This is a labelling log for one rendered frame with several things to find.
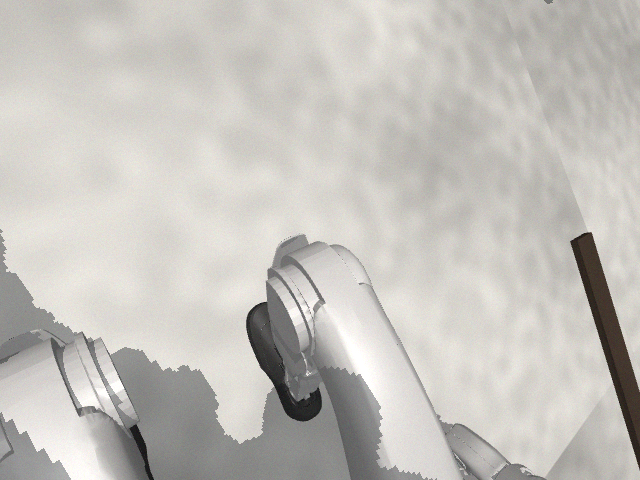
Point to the right robot arm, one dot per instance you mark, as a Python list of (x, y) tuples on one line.
[(517, 472)]

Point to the right robot hand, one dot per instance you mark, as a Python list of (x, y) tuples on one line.
[(476, 456)]

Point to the right robot foot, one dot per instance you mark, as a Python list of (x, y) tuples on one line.
[(260, 337)]

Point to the left robot foot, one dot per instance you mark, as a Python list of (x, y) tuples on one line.
[(142, 447)]

